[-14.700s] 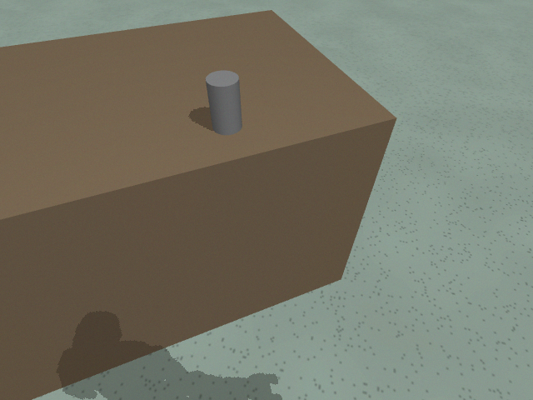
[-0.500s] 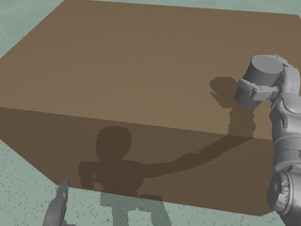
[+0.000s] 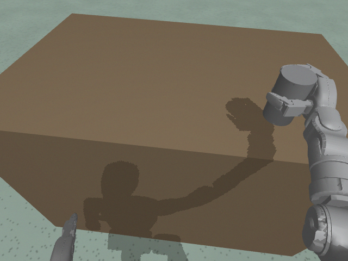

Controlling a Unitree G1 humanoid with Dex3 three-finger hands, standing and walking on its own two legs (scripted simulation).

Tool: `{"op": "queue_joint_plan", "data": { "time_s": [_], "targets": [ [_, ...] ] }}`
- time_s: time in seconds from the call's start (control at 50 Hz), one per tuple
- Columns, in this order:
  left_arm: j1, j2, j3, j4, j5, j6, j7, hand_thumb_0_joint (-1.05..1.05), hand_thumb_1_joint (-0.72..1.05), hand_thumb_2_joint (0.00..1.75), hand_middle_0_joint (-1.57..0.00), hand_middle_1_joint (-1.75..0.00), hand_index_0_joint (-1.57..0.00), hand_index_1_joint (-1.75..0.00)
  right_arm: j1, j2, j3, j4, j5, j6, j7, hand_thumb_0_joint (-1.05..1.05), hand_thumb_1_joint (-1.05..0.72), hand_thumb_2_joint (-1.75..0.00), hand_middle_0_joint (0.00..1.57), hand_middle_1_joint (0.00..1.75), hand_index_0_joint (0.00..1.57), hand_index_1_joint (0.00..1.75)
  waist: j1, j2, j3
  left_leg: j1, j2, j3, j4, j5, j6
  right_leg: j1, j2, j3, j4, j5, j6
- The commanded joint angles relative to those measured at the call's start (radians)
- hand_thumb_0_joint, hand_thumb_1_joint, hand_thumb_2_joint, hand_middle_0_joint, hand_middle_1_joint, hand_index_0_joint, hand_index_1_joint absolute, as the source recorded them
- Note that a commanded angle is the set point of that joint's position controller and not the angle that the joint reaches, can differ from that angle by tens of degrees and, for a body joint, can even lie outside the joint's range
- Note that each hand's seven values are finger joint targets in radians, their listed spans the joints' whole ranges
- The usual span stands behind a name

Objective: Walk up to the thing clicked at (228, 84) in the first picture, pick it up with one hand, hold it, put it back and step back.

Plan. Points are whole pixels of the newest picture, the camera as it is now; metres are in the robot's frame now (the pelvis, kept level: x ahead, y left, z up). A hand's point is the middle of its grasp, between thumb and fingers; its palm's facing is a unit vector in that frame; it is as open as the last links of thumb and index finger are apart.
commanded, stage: lift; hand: right
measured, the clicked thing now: (286, 97) +0.45 -0.20 +0.18
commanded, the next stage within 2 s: hold in 1.04 s
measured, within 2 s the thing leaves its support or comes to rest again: neither
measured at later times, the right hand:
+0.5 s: hand (309, 83) +0.37 -0.18 +0.27, palm faces +0.19 +0.98 -0.03, open 9.5 cm
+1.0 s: hand (328, 82) +0.33 -0.17 +0.30, palm faces +0.21 +0.98 -0.03, open 9.5 cm
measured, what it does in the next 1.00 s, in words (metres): stands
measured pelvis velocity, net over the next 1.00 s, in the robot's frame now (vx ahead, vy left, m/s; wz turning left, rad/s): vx -0.02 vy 0.02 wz -0.04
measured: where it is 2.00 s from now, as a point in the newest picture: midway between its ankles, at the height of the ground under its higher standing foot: outside the picture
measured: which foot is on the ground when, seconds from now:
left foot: down 0.00-1.00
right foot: down 0.00-1.00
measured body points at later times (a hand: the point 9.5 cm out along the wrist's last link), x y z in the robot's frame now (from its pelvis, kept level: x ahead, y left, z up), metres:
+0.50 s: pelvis -0.01 +0.01 +0.00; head -0.04 +0.05 +0.45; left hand +0.16 +0.27 -0.07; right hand +0.36 -0.23 +0.27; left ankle +0.03 +0.14 -0.72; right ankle -0.01 -0.13 -0.72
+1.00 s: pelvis -0.02 +0.02 +0.00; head -0.07 +0.06 +0.45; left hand +0.16 +0.27 -0.06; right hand +0.31 -0.23 +0.30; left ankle +0.03 +0.14 -0.72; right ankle -0.01 -0.13 -0.72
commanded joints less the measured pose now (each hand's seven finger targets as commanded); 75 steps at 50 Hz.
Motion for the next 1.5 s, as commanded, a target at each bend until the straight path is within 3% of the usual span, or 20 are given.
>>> {"op": "queue_joint_plan", "data": {
  "time_s": [0.0,0.16,0.22,0.26,0.36,0.42,0.46,0.56,0.68,0.78,0.82,0.88,0.98,1.06,1.1,1.22,1.28,1.38,1.44,1.48],
  "targets": [
    [-0.032,0.135,0.062,-0.172,-0.002,-0.072,0.015,0.0,-0.53,0.04,-0.04,-0.06,-0.05,-0.05,-0.66,-0.307,-0.062,-0.463,0.037,-0.091,-0.019,0.0,-0.27,-1.3,1.3,1.43,1.34,1.43,-0.011,-0.024,-0.454,0.215,-0.024,0.056,-0.046,0.32,0.031,0.216,0.012,-0.006,-0.073,0.385,-0.005],
    [-0.081,0.114,0.065,-0.126,-0.004,-0.07,-0.008,0.0,-0.52,0.03,-0.04,-0.06,-0.05,-0.05,-0.567,-0.206,-0.007,-0.631,0.053,0.05,-0.012,0.0,-0.31,-1.3,1.31,1.43,1.34,1.43,-0.023,-0.064,-0.339,0.183,-0.025,0.061,-0.083,0.222,0.031,0.207,0.008,-0.005,-0.117,0.286,-0.004],
    [-0.102,0.075,0.021,-0.128,-0.011,-0.07,-0.024,0.0,-0.52,0.04,-0.04,-0.06,-0.05,-0.05,-0.549,-0.206,-0.016,-0.695,0.062,0.113,-0.004,0.0,-0.28,-1.32,1.32,1.45,1.35,1.45,-0.038,-0.052,-0.342,0.205,-0.025,0.068,-0.083,0.246,0.028,0.22,0.01,-0.004,-0.112,0.323,-0.005],
    [-0.134,0.149,0.087,-0.157,-0.015,-0.076,-0.018,0.0,-0.52,0.03,-0.04,-0.05,-0.05,-0.04,-0.501,-0.23,-0.053,-0.702,0.073,0.162,-0.004,0.0,-0.29,-1.31,1.32,1.44,1.35,1.44,-0.037,0.017,-0.343,0.224,-0.025,0.073,-0.086,0.25,0.018,0.222,0.012,-0.003,-0.111,0.316,-0.012],
    [-0.105,0.179,0.126,-0.14,-0.021,-0.07,-0.015,0.0,-0.53,0.04,-0.04,-0.05,-0.04,-0.04,-0.485,-0.258,-0.094,-0.819,0.085,0.239,-0.017,0.0,-0.31,-1.29,1.32,1.43,1.35,1.43,-0.045,0.051,-0.325,0.241,-0.018,0.073,-0.106,0.204,0.016,0.223,0.022,-0.01,-0.129,0.249,-0.02],
    [-0.11,0.149,0.105,-0.118,-0.022,-0.074,-0.017,0.0,-0.53,0.04,-0.03,-0.05,-0.04,-0.04,-0.489,-0.257,-0.096,-0.865,0.083,0.281,-0.023,0.0,-0.29,-1.28,1.31,1.42,1.34,1.42,-0.051,0.037,-0.285,0.23,-0.012,0.072,-0.12,0.164,0.013,0.208,0.029,-0.015,-0.137,0.204,-0.023],
    [-0.135,0.095,0.043,-0.142,-0.023,-0.082,-0.021,0.0,-0.53,0.04,-0.03,-0.05,-0.04,-0.04,-0.481,-0.219,-0.068,-0.889,0.085,0.304,-0.022,0.0,-0.28,-1.27,1.3,1.41,1.33,1.41,-0.055,0.05,-0.26,0.234,-0.005,0.064,-0.133,0.121,0.009,0.194,0.034,-0.017,-0.139,0.163,-0.028],
    [-0.176,0.139,0.077,-0.11,-0.022,-0.108,-0.014,0.0,-0.53,0.04,-0.03,-0.05,-0.04,-0.04,-0.478,-0.202,-0.046,-0.931,0.083,0.373,-0.017,0.0,-0.25,-1.29,1.31,1.43,1.34,1.43,-0.045,-0.001,-0.24,0.199,-0.009,0.069,-0.135,0.085,0.014,0.208,0.035,-0.008,-0.157,0.129,-0.025],
    [-0.179,0.156,0.084,-0.132,-0.022,-0.133,-0.014,0.0,-0.53,0.04,-0.03,-0.05,-0.04,-0.04,-0.423,-0.229,-0.095,-0.954,0.1,0.444,-0.012,0.0,-0.28,-1.28,1.31,1.42,1.34,1.42,-0.047,0.031,-0.261,0.232,-0.006,0.072,-0.144,0.083,0.007,0.205,0.04,-0.007,-0.153,0.133,-0.027],
    [-0.14,0.127,0.072,-0.086,-0.02,-0.133,-0.014,0.0,-0.55,0.05,-0.04,-0.04,-0.03,-0.04,-0.417,-0.266,-0.138,-0.99,0.105,0.479,-0.023,0.0,-0.31,-1.3,1.33,1.44,1.36,1.44,-0.06,0.064,-0.246,0.252,0.011,0.048,-0.156,0.08,-0.002,0.18,0.046,-0.014,-0.144,0.137,-0.031],
    [-0.175,0.161,0.098,-0.126,-0.021,-0.142,-0.011,0.0,-0.55,0.05,-0.04,-0.04,-0.03,-0.04,-0.423,-0.253,-0.126,-0.99,0.107,0.493,-0.026,0.0,-0.31,-1.32,1.34,1.46,1.37,1.46,-0.056,0.068,-0.237,0.24,0.009,0.054,-0.158,0.068,-0.004,0.184,0.046,-0.011,-0.149,0.124,-0.031],
    [-0.145,0.1,0.043,-0.071,-0.021,-0.144,-0.016,0.0,-0.55,0.05,-0.04,-0.04,-0.03,-0.04,-0.446,-0.248,-0.115,-1.014,0.101,0.506,-0.03,0.0,-0.3,-1.31,1.33,1.45,1.36,1.45,-0.062,0.046,-0.211,0.222,0.011,0.052,-0.163,0.035,-0.001,0.171,0.048,-0.01,-0.15,0.099,-0.032],
    [-0.193,0.121,0.048,-0.099,-0.024,-0.16,-0.015,0.0,-0.55,0.05,-0.04,-0.05,-0.04,-0.05,-0.446,-0.222,-0.082,-1.02,0.101,0.528,-0.019,0.0,-0.27,-1.32,1.31,1.45,1.35,1.45,-0.068,0.012,-0.232,0.222,-0.006,0.079,-0.133,0.09,0.011,0.2,0.042,0.003,-0.154,0.149,-0.023],
    [-0.216,0.171,0.082,-0.117,-0.023,-0.175,-0.009,0.0,-0.55,0.05,-0.04,-0.05,-0.04,-0.05,-0.43,-0.242,-0.101,-1.02,0.103,0.551,-0.011,0.0,-0.29,-1.31,1.3,1.43,1.33,1.43,-0.058,0.023,-0.248,0.223,-0.005,0.079,-0.14,0.068,0.009,0.206,0.044,0.003,-0.155,0.124,-0.025],
    [-0.17,0.104,0.035,-0.041,-0.022,-0.174,-0.018,0.0,-0.54,0.05,-0.04,-0.05,-0.05,-0.05,-0.502,-0.243,-0.097,-1.106,0.106,0.543,-0.009,0.0,-0.31,-1.3,1.29,1.42,1.32,1.42,-0.063,-0.046,-0.242,0.212,-0.009,0.082,-0.139,0.038,0.017,0.202,0.041,0.008,-0.167,0.096,-0.019],
    [-0.178,0.121,0.04,-0.036,-0.024,-0.19,-0.019,0.0,-0.55,0.04,-0.05,-0.05,-0.05,-0.05,-0.437,-0.251,-0.11,-1.083,0.119,0.574,0.001,0.0,-0.3,-1.32,1.3,1.43,1.34,1.43,-0.063,-0.016,-0.206,0.199,-0.011,0.085,-0.145,0.017,0.012,0.178,0.041,0.013,-0.169,0.073,-0.02],
    [-0.21,0.16,0.085,-0.067,-0.025,-0.206,-0.012,0.0,-0.55,0.05,-0.05,-0.05,-0.05,-0.05,-0.442,-0.259,-0.126,-1.099,0.126,0.584,-0.006,0.0,-0.31,-1.32,1.3,1.43,1.33,1.43,-0.057,0.018,-0.212,0.196,-0.013,0.083,-0.151,-0.013,0.009,0.175,0.04,0.017,-0.172,0.042,-0.024],
    [-0.189,0.095,0.012,-0.012,-0.025,-0.209,-0.019,0.0,-0.56,0.05,-0.05,-0.05,-0.05,-0.05,-0.469,-0.239,-0.099,-1.123,0.13,0.607,0.003,0.0,-0.29,-1.33,1.29,1.44,1.33,1.44,-0.068,-0.021,-0.212,0.191,-0.016,0.088,-0.136,0.02,0.015,0.187,0.036,0.026,-0.165,0.089,-0.017],
    [-0.224,0.171,0.077,-0.038,-0.023,-0.221,-0.009,0.0,-0.55,0.05,-0.05,-0.05,-0.05,-0.05,-0.418,-0.226,-0.104,-1.058,0.135,0.645,0.005,0.0,-0.32,-1.35,1.31,1.46,1.35,1.46,-0.058,0.009,-0.233,0.206,-0.015,0.089,-0.134,0.067,0.01,0.2,0.037,0.021,-0.155,0.14,-0.017],
    [-0.208,0.133,0.043,0.007,-0.024,-0.214,-0.015,0.0,-0.55,0.05,-0.05,-0.05,-0.05,-0.05,-0.461,-0.232,-0.098,-1.105,0.131,0.65,0.005,0.0,-0.32,-1.35,1.31,1.46,1.35,1.46,-0.068,-0.027,-0.233,0.207,-0.013,0.091,-0.131,0.063,0.014,0.2,0.041,0.021,-0.156,0.14,-0.014]
  ]
}}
